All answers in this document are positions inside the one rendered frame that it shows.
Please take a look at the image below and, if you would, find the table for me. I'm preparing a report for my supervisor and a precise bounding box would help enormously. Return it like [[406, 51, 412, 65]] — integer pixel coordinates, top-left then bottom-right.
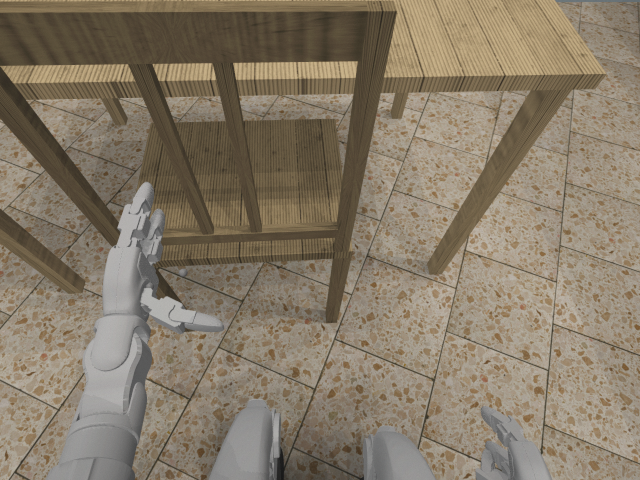
[[0, 0, 607, 294]]

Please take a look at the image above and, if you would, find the right robot hand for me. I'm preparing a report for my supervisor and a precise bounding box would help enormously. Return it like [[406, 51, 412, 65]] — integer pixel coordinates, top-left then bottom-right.
[[475, 406, 552, 480]]

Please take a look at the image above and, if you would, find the robot right shin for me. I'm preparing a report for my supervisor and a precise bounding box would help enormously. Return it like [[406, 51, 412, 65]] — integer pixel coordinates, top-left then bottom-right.
[[376, 425, 396, 433]]

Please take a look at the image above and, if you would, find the chair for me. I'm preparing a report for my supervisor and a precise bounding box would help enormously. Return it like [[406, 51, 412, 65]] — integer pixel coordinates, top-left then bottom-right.
[[0, 1, 397, 332]]

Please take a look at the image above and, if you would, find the robot left forearm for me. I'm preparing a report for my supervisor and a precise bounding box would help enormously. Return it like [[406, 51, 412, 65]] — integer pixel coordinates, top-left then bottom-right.
[[46, 314, 152, 480]]

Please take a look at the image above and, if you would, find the right robot thigh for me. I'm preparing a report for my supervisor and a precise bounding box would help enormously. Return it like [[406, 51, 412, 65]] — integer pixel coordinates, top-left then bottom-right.
[[363, 431, 436, 480]]

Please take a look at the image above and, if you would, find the left robot hand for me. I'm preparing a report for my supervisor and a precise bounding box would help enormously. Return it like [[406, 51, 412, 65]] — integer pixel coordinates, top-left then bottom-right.
[[102, 182, 224, 334]]

